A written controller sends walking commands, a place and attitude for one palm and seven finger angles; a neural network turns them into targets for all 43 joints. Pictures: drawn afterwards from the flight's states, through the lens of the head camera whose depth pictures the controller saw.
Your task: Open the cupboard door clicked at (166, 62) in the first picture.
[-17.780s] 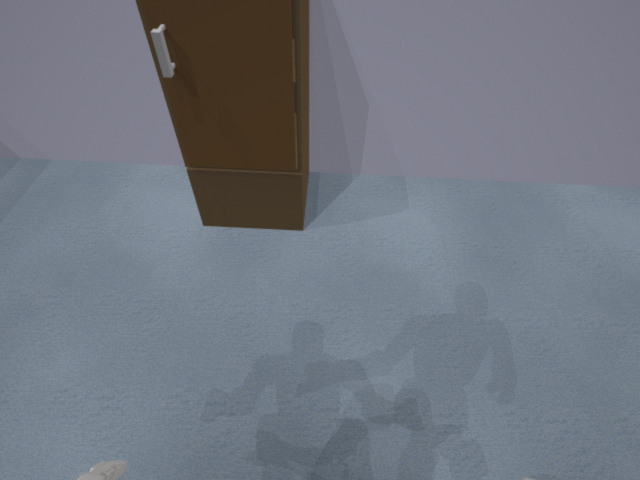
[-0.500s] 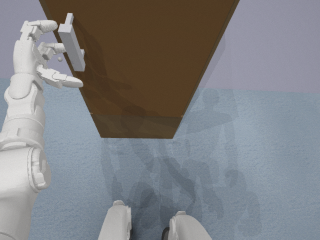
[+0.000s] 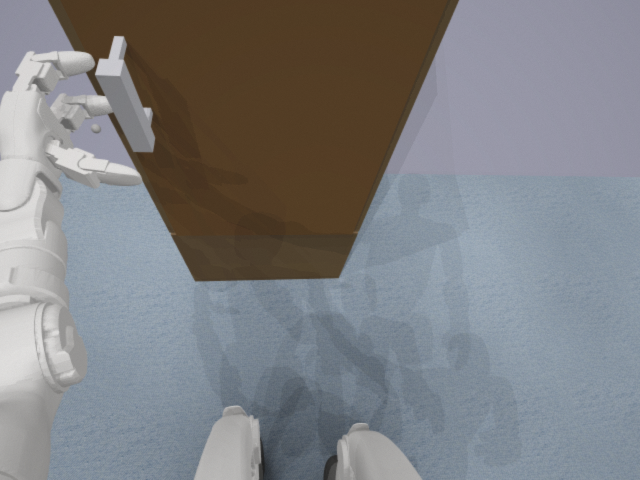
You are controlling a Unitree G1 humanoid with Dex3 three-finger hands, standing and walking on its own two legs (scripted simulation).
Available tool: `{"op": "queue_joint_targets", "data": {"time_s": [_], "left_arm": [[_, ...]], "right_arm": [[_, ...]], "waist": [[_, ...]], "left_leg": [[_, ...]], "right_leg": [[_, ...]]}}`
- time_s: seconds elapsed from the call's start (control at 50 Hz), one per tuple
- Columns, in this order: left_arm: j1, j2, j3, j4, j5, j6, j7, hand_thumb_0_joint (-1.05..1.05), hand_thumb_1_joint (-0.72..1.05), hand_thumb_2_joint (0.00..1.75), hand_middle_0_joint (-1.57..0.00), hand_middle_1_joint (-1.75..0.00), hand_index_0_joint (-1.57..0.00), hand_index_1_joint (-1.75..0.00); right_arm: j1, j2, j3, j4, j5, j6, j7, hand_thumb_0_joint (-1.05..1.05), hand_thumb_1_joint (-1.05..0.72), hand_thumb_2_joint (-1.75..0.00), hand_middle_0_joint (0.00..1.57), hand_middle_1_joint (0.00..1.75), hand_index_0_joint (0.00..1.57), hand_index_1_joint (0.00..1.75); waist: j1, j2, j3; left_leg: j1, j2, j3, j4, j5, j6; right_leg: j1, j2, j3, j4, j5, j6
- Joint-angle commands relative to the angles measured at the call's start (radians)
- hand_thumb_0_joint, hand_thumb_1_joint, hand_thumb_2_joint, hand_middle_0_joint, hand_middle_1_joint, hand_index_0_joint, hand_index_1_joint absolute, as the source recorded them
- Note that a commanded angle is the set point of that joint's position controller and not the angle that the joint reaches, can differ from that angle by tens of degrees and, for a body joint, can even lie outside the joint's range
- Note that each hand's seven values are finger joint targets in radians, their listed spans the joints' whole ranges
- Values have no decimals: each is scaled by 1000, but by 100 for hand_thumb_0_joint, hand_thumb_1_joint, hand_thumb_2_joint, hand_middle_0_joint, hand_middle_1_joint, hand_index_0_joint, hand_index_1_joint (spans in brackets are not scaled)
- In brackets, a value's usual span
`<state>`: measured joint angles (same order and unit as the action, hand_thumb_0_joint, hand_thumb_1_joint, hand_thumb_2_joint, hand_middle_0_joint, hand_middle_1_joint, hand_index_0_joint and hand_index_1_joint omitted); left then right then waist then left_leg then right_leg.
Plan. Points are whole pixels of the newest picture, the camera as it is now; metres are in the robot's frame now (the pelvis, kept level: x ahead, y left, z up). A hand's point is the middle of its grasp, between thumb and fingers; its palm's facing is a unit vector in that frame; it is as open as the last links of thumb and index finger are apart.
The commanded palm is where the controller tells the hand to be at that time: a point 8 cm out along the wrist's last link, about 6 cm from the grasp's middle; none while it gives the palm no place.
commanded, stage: move the hooked fingers beside the handle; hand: left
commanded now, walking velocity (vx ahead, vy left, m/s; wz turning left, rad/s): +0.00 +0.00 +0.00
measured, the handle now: (131, 97) +0.55 +0.21 +0.08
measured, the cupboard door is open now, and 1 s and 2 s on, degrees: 0 0 0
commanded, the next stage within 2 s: slide the fingers in behind the handle in 1.86 s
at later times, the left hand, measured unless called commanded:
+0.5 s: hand (89, 127) +0.50 +0.25 +0.08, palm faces +0.03 -1.00 -0.01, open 14.1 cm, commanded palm +0.49 +0.29 +0.08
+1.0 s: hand (63, 130) +0.50 +0.27 +0.08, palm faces +0.04 -1.00 -0.01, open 14.0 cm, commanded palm +0.48 +0.32 +0.08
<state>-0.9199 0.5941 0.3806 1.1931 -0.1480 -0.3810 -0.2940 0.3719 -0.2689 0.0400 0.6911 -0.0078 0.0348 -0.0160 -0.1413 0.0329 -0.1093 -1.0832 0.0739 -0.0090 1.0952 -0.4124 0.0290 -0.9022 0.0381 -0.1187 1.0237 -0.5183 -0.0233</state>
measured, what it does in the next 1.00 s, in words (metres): stands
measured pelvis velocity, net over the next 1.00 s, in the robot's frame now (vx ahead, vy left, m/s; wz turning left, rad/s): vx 0.00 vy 0.00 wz -0.03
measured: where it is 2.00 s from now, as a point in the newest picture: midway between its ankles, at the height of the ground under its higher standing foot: outside the picture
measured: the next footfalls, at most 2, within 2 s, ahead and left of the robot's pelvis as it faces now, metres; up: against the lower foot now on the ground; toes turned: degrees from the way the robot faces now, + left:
none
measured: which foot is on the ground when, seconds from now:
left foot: down 0.00-1.00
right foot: down 0.00-1.00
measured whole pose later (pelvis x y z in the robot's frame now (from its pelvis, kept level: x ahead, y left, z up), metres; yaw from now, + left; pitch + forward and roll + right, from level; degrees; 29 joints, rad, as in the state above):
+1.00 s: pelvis +0.00 +0.00 +0.00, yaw -2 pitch +23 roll -5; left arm -0.88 0.73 0.52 1.23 -0.14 -0.36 -0.46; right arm 0.37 -0.29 0.06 0.64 0.01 0.07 -0.05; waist -0.16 0.03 -0.10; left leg -1.08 0.10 0.01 1.11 -0.42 0.03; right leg -0.92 0.06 -0.09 1.03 -0.51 -0.02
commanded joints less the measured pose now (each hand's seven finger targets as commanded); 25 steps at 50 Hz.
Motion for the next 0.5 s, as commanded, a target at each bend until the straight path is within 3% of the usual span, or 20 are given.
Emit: {"op": "queue_joint_targets", "data": {"time_s": [0.0,0.08,0.12,0.14,0.16,0.18,0.26,0.28,0.34,0.38,0.42,0.44,0.48], "left_arm": [[-462,156,-20,-232,10,-72,-46,0,-50,30,-30,-120,-30,-120],[-476,173,-17,-225,12,-64,-51,0,-50,30,-30,-120,-30,-120],[-454,193,7,-260,13,-76,-52,0,-50,30,-30,-120,-30,-120],[-425,186,8,-254,10,-74,-56,0,-50,30,-30,-120,-30,-120],[-394,194,18,-239,8,-70,-60,0,-50,30,-30,-120,-30,-120],[-418,182,0,-250,4,-70,-64,0,-50,30,-30,-120,-30,-120],[-380,285,77,-218,3,-65,-73,0,-50,30,-30,-120,-30,-120],[-387,278,67,-210,4,-62,-77,0,-50,30,-30,-120,-30,-120],[-356,336,113,-197,2,-64,-85,0,-50,30,-30,-120,-30,-120],[-360,320,94,-198,-2,-58,-98,0,-50,30,-30,-120,-30,-120],[-372,377,133,-206,-3,-63,-102,0,-50,30,-30,-120,-30,-120],[-348,354,121,-182,-4,-56,-108,0,-50,30,-30,-120,-30,-120],[-365,378,129,-187,-3,-52,-114,0,-50,30,-30,-120,-30,-120]], "right_arm": [[182,-193,-72,-39,4,-10,-18,0,-90,-90,20,30,20,30],[178,-196,-71,-40,7,-6,-22,0,-90,-90,20,30,20,30],[186,-195,-73,-44,5,-4,-21,0,-90,-90,20,30,20,30],[183,-192,-74,-45,6,-3,-19,0,-90,-90,20,30,20,30],[183,-194,-74,-49,7,2,-20,0,-90,-90,20,30,20,30],[173,-192,-71,-51,9,4,-20,0,-90,-90,20,30,20,30],[169,-200,-65,-61,14,12,-26,0,-90,-90,20,30,20,30],[165,-198,-64,-64,15,13,-28,0,-90,-90,20,30,20,30],[164,-202,-63,-73,15,16,-32,0,-90,-90,20,30,20,30],[159,-199,-59,-81,18,18,-33,0,-90,-90,20,30,20,30],[164,-205,-60,-82,17,17,-35,0,-90,-90,20,30,20,30],[164,-202,-59,-86,19,19,-34,0,-90,-90,20,30,20,30],[163,-206,-58,-90,19,20,-37,0,-90,-90,20,30,20,30]], "waist": [[-55,188,-470],[-66,168,-456],[-44,207,-519],[-40,214,-518],[-39,174,-497],[-48,174,-474],[-29,152,-469],[-35,142,-448],[-22,146,-460],[-28,158,-446],[-20,175,-474],[-24,154,-467],[-26,158,-457]], "left_leg": [[652,-20,-102,-99,332,3],[623,-20,-93,-99,311,7],[677,-20,-98,-97,383,1],[687,-18,-94,-94,401,0],[666,-18,-90,-95,395,2],[644,-20,-86,-98,376,4],[575,-26,-68,-93,349,11],[560,-26,-67,-95,338,11],[551,-26,-60,-88,349,12],[539,-26,-54,-86,344,13],[547,-24,-57,-80,369,12],[538,-26,-55,-77,367,13],[524,-23,-55,-77,353,13]], "right_leg": [[-84,41,60,-135,267,-10],[-75,39,66,-141,266,-2],[-60,40,63,-130,304,-8],[-60,42,62,-132,316,-8],[-48,43,62,-135,320,-6],[-42,42,64,-139,318,-3],[10,41,77,-135,331,0],[11,40,77,-137,324,1],[26,40,83,-134,337,1],[28,40,85,-133,345,4],[32,40,86,-121,359,3],[34,41,86,-124,364,4],[30,41,86,-121,352,6]]}}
